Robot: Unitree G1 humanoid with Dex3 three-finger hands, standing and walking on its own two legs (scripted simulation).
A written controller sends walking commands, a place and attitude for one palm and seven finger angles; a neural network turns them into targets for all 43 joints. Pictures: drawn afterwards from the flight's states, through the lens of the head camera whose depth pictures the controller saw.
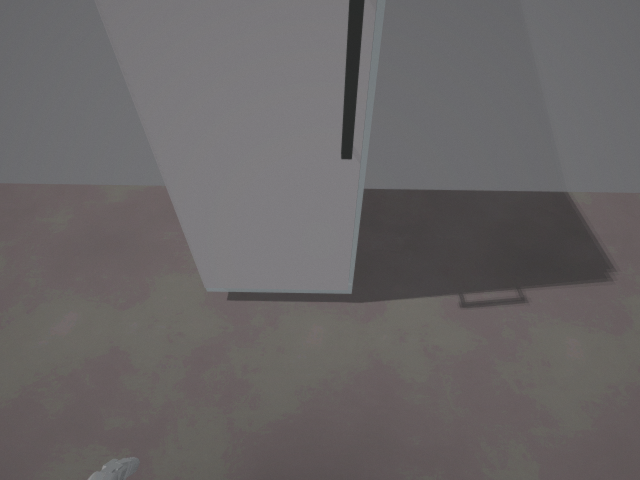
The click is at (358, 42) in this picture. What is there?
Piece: fridge door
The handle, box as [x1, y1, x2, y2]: [341, 0, 363, 158]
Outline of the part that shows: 363,0 349,0 341,158 351,158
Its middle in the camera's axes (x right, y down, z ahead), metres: +0.06 -0.33 +0.76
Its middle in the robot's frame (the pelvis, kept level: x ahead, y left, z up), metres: +0.81 -0.01 +0.13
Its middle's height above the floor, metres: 0.90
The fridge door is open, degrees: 0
